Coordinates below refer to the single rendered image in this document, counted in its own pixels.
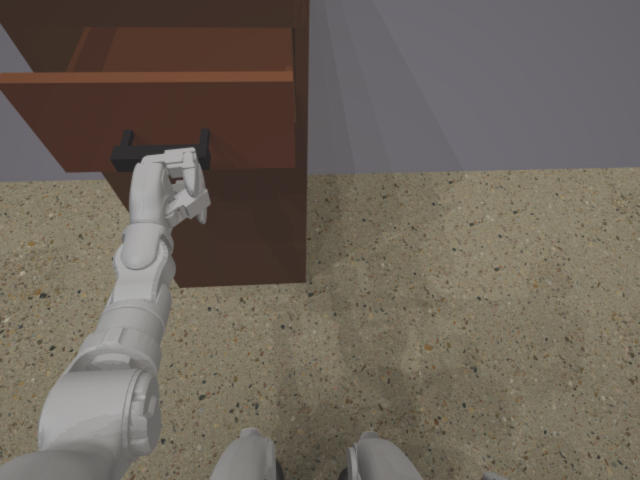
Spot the cabinet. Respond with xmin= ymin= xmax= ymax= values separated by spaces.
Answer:
xmin=0 ymin=0 xmax=309 ymax=288

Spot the left robot upper arm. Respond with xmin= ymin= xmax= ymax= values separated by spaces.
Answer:
xmin=0 ymin=368 xmax=161 ymax=480

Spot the left robot thigh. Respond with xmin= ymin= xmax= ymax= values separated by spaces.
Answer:
xmin=209 ymin=436 xmax=276 ymax=480

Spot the right robot shin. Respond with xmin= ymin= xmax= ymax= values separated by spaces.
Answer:
xmin=357 ymin=431 xmax=379 ymax=443

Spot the handle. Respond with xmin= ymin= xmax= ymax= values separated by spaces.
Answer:
xmin=110 ymin=128 xmax=211 ymax=172

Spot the robot left hand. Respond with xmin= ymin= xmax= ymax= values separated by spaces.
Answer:
xmin=129 ymin=147 xmax=211 ymax=234

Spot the drawer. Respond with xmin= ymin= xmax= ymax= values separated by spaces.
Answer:
xmin=0 ymin=27 xmax=295 ymax=173

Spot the robot left forearm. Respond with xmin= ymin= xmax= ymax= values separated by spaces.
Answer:
xmin=37 ymin=222 xmax=176 ymax=451

